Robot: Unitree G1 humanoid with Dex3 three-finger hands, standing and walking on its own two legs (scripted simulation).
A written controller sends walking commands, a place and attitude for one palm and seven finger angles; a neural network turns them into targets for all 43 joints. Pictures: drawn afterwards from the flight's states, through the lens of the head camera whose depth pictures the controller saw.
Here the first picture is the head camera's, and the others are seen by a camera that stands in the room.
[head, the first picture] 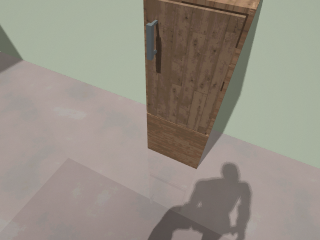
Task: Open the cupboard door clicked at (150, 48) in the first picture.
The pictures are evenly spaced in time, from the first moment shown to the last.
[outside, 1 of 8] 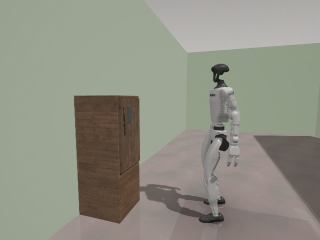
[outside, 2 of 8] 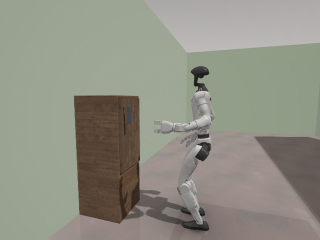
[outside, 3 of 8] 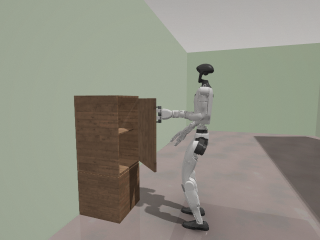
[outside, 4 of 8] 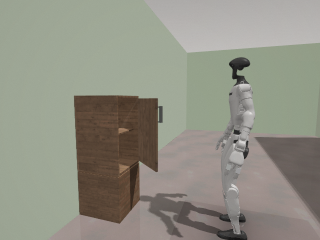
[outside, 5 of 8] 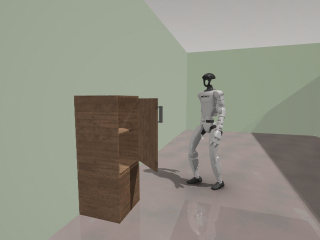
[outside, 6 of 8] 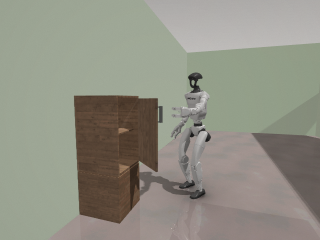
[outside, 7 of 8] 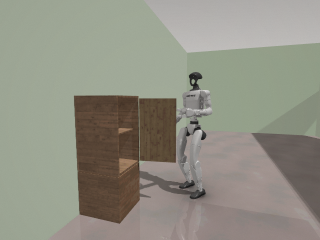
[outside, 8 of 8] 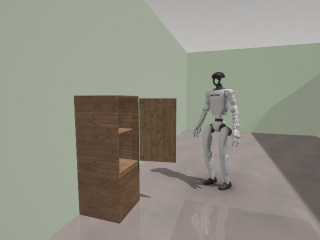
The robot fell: no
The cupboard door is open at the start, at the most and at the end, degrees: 0 99 98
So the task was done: yes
